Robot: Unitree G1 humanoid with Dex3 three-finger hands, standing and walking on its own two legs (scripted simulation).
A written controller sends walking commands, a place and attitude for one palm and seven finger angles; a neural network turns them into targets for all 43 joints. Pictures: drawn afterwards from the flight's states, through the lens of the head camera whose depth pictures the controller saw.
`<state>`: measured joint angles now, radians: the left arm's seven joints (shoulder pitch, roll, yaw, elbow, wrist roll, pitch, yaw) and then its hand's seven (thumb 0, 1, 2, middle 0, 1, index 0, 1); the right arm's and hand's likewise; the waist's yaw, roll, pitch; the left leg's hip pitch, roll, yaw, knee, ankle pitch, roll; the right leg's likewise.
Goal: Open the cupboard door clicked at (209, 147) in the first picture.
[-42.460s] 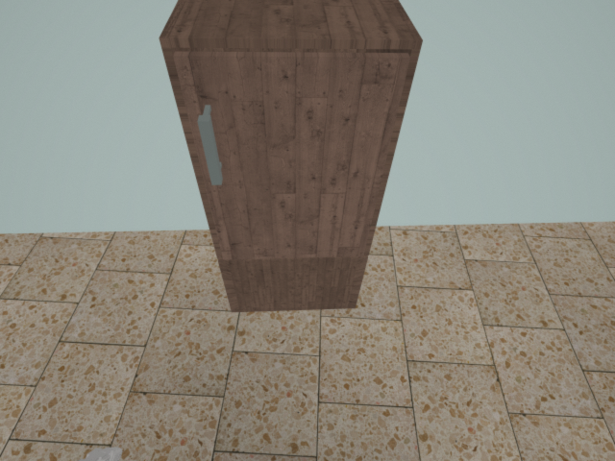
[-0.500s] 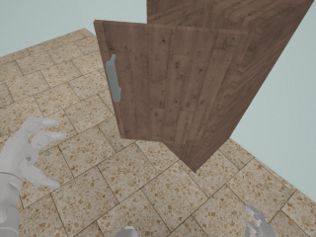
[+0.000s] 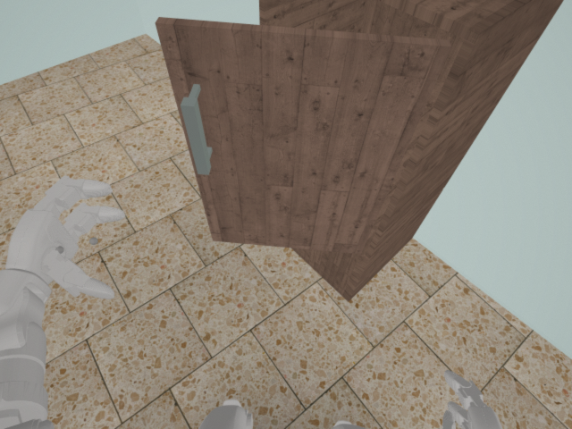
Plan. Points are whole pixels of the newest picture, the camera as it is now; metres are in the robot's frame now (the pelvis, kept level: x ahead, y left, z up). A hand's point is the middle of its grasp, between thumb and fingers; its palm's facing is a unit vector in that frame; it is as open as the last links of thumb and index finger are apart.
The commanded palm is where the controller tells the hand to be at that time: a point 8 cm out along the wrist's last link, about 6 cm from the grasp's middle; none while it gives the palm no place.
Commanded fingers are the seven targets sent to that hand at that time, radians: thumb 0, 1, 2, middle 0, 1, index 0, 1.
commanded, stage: move the hooked fingers beside the handle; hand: left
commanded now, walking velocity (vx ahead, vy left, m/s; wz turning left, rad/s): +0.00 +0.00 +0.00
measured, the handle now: (200, 131) +0.57 +0.18 +0.05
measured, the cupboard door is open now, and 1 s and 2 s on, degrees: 42 42 42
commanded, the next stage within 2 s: none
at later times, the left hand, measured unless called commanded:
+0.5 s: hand (120, 198) +0.41 +0.26 +0.07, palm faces -0.06 -1.00 -0.01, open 14.0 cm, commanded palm +0.40 +0.31 +0.07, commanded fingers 0.00 -0.50 0.30 -0.30 -1.20 -0.30 -1.20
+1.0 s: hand (147, 160) +0.49 +0.24 +0.07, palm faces -0.06 -1.00 +0.00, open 14.0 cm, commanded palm +0.48 +0.29 +0.06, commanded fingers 0.00 -0.50 0.30 -0.30 -1.20 -0.30 -1.20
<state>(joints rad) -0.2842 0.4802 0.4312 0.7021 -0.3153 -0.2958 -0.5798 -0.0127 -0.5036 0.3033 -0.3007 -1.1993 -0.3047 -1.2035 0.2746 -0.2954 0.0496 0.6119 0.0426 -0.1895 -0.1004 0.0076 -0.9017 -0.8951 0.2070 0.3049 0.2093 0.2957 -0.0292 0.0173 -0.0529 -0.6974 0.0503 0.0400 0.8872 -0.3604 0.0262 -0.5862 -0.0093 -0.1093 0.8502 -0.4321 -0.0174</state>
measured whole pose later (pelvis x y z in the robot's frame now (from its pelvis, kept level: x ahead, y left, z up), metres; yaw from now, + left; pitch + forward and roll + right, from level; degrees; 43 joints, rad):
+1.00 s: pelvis +0.00 +0.01 -0.02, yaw -2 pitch +18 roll -3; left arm -0.83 0.63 0.46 1.19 -0.15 -0.35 -0.47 -0.01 -0.50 0.30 -0.30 -1.20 -0.30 -1.20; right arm 0.38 -0.30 0.05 0.64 0.02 0.02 -0.05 0.00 -0.90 -0.89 0.21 0.30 0.21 0.30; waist -0.14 0.01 -0.08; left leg -0.91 0.08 0.05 1.00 -0.41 0.04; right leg -0.80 0.01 -0.09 0.94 -0.46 -0.01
